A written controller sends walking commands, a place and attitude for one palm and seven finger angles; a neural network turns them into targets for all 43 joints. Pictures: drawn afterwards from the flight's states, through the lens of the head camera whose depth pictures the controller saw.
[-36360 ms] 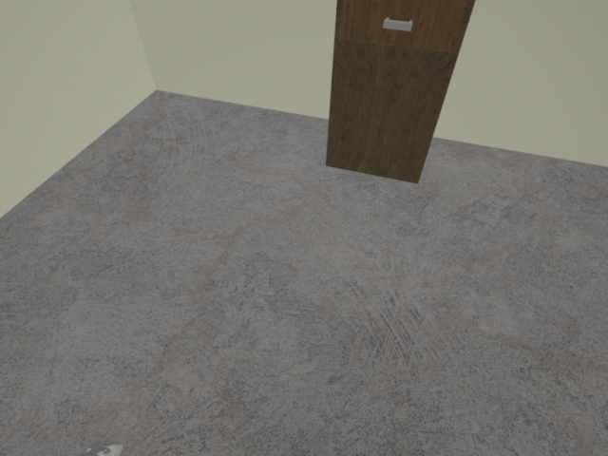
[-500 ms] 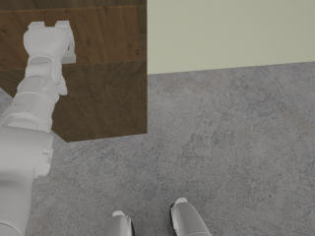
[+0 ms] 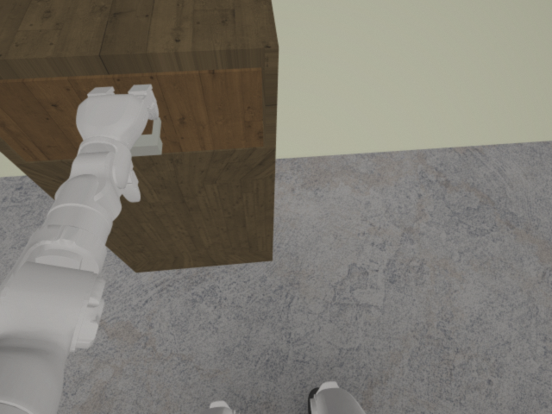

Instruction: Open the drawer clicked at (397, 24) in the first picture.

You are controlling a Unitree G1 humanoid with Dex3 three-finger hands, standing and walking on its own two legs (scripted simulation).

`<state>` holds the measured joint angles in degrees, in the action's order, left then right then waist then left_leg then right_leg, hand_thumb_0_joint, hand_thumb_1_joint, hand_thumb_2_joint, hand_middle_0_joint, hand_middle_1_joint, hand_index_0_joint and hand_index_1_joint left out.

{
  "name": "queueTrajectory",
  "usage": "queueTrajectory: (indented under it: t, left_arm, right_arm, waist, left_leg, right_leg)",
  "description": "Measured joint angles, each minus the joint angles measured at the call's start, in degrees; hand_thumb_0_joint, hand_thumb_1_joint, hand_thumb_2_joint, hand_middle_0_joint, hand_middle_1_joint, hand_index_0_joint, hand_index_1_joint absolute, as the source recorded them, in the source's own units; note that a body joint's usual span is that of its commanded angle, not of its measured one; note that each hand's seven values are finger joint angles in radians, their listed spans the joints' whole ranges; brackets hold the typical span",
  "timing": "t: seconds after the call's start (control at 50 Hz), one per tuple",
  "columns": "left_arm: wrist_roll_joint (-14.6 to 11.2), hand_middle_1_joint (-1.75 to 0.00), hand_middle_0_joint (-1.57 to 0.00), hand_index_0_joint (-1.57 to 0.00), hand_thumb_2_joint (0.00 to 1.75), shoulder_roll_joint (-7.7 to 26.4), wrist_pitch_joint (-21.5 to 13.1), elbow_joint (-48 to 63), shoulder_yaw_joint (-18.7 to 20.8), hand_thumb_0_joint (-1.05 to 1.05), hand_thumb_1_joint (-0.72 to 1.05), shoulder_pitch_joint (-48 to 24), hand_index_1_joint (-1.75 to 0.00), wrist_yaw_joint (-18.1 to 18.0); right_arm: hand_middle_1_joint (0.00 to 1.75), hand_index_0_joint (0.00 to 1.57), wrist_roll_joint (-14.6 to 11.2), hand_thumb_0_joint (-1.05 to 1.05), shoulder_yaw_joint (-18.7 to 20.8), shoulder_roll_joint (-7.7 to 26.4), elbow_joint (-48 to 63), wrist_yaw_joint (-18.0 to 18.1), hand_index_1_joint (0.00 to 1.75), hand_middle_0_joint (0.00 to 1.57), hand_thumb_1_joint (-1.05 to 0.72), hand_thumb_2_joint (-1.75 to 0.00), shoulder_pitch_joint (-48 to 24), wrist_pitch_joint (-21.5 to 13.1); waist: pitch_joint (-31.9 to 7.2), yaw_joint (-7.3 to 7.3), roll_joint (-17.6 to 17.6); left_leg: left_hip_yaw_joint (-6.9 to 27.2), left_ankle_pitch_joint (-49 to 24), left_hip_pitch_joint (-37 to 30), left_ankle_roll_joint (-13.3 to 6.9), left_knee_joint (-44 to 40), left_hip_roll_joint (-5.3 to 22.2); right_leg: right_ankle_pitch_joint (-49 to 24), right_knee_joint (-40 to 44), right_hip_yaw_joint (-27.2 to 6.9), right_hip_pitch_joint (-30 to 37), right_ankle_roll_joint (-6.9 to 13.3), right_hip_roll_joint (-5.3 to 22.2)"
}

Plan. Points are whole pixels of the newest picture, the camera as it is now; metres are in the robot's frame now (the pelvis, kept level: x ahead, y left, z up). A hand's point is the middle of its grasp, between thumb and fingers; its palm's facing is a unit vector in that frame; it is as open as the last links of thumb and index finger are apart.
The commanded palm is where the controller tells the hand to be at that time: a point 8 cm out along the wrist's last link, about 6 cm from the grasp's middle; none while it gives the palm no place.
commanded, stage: lift the hand off the handle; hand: left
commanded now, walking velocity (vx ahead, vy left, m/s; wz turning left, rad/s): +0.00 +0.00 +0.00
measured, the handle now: (128, 135) +0.55 +0.20 +0.02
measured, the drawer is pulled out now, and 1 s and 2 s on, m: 0.00 0.00 0.00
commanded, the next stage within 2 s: draw the hand back to the body in 0.78 s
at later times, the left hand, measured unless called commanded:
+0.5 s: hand (111, 98) +0.52 +0.18 +0.14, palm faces +0.00 +0.02 -1.00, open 13.4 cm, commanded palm +0.50 +0.18 +0.20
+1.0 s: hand (114, 81) +0.51 +0.17 +0.16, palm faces +0.00 -0.01 -1.00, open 13.8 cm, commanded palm +0.47 +0.19 +0.22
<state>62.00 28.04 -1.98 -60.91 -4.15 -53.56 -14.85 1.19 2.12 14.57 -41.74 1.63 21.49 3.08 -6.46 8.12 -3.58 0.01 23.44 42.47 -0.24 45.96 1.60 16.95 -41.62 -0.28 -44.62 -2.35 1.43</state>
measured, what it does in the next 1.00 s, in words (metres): stands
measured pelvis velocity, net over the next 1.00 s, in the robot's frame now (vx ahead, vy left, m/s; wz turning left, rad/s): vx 0.02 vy -0.01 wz -0.03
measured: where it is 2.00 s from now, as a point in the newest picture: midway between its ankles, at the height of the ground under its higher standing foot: outside the picture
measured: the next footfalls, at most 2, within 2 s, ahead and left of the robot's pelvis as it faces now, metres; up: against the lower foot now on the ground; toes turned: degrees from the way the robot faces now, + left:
none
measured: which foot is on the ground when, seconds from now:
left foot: down 0.00-1.00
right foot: down 0.00-1.00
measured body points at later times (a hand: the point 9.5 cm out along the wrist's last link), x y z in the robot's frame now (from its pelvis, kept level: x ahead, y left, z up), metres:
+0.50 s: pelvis +0.01 -0.01 +0.02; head +0.09 -0.04 +0.47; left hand +0.51 +0.18 +0.19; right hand +0.07 -0.28 -0.12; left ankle -0.03 +0.11 -0.70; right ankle +0.02 -0.15 -0.70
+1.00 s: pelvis +0.02 -0.01 +0.03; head +0.08 -0.04 +0.47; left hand +0.51 +0.16 +0.22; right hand +0.05 -0.29 -0.11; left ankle -0.03 +0.11 -0.70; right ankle +0.02 -0.15 -0.70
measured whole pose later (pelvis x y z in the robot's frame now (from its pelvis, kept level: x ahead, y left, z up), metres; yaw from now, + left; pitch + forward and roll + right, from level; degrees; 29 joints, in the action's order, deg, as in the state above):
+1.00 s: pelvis +0.02 -0.01 +0.03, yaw -2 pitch +12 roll +0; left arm 59.8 28.6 -2.5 -51.4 -3.2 -52.8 -2.2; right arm -1.0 2.6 15.8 -39.5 2.5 19.6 6.0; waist -6.0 4.5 -4.0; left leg -2.3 18.9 24.7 0.7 31.4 2.0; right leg 14.0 -31.1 -2.1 -29.6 -1.4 0.8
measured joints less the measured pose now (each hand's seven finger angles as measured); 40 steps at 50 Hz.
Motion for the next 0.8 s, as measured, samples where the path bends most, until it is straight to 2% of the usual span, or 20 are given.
queueTrajectory:
  t: [0.2, 0.36, 0.58, 0.68, 0.8]
  left_arm:
    - [-1.17, -1.22, -0.41, -0.42, 0.3, -1.73, 2.0, 3.76, -1.67, 0.0, -0.49, 1.63, -1.22, 1.32]
    - [-1.75, -1.22, -0.38, -0.43, 0.3, -2.17, 3.41, 3.41, -2.85, 0.0, -0.49, -0.47, -1.22, 3.92]
    - [-1.84, -1.23, -0.37, -0.4, 0.3, -0.4, 2.67, 2.57, -2.4, 0.0, -0.49, -3.4, -1.23, 8.32]
    - [-2.04, -1.22, -0.34, -0.38, 0.3, 0.46, 2.43, 3.55, -2.36, 0.0, -0.49, -5.05, -1.22, 9.25]
    - [-1.98, -1.21, -0.32, -0.34, 0.3, 0.9, 4.41, 0.9, -3.14, 0.0, -0.49, -8.08, -1.21, 11.17]
  right_arm:
    - [0.3, 0.2, -0.51, 0.0, 0.66, 0.06, -0.15, 0.08, 0.3, 0.2, -0.9, -0.9, -1.43, 0.19]
    - [0.3, 0.2, -1.28, 0.0, 0.34, 0.26, -0.02, 0.09, 0.3, 0.2, -0.9, -0.9, -3.41, 0.71]
    - [0.3, 0.2, -2.03, 0.0, -0.08, 0.85, 1.06, 0.99, 0.3, 0.2, -0.9, -0.9, -4.25, 1.2]
    - [0.3, 0.2, -2.23, 0.0, 0.06, 1.21, 1.04, 1.11, 0.3, 0.2, -0.9, -0.9, -3.73, 1.28]
    - [0.3, 0.2, -2.62, 0.0, -0.16, 1.59, 0.49, 0.77, 0.3, 0.2, -0.9, -0.9, -3.22, 2.13]
  waist:
    - [0.49, -1.56, -0.41]
    - [0.69, -2.68, -0.71]
    - [1.02, -3.01, -0.59]
    - [1.17, -3.07, -0.45]
    - [0.63, -2.9, -0.29]
  left_leg:
    - [0.3, -0.88, -6.12, 0.31, -4.48, -0.11]
    - [0.38, -2.14, -10.63, 0.6, -7.98, -0.14]
    - [-0.08, -3.8, -14.61, 0.99, -11.59, -0.05]
    - [-0.25, -4.33, -15.58, 1.08, -12.64, 0.01]
    - [-0.73, -4.8, -16.37, 1.09, -13.83, 0.02]
  right_leg:
    - [-0.3, 3.77, 0.46, 6.0, 0.23, 0.14]
    - [-0.94, 6.24, 0.64, 10.1, 0.59, 0.17]
    - [-1.91, 8.32, 0.27, 13.21, 1.01, 0.04]
    - [-2.34, 9.11, 0.12, 14.0, 1.11, -0.03]
    - [-2.76, 9.91, -0.32, 14.42, 1.11, -0.09]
